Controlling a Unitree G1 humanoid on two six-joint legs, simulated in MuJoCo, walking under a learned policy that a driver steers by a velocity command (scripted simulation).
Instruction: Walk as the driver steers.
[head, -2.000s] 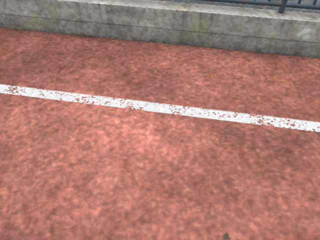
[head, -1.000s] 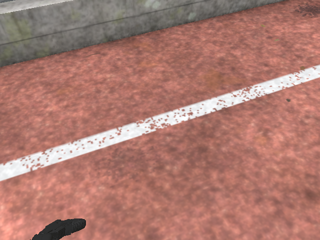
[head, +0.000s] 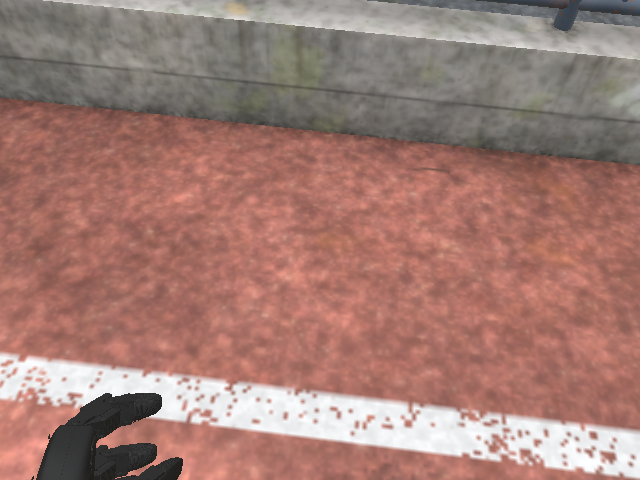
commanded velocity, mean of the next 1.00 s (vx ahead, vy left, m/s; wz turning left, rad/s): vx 0.50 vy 0.00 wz -0.06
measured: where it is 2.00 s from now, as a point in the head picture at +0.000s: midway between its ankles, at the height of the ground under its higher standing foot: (344, 308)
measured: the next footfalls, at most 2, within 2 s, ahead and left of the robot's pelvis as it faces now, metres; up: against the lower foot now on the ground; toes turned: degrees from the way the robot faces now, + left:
right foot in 0.10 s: +0.23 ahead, -0.13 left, +0.00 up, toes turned +7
left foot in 0.58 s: +0.42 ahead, +0.16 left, +0.00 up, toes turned +5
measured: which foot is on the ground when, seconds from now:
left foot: down 0.00-0.10, up 0.12-0.56, down 0.58-1.00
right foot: up 0.00-0.08, down 0.10-0.58, up 0.60-1.00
